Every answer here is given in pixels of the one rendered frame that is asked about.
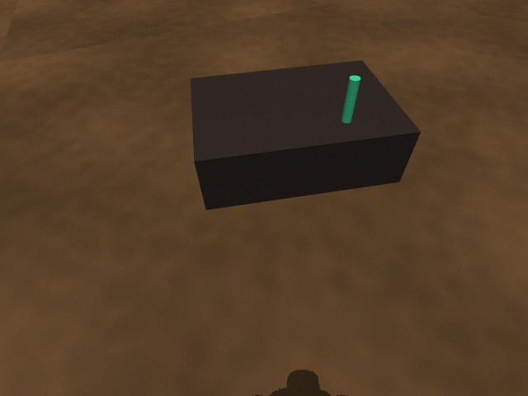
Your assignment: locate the can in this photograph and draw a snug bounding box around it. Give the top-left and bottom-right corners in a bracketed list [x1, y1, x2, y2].
[342, 75, 361, 123]

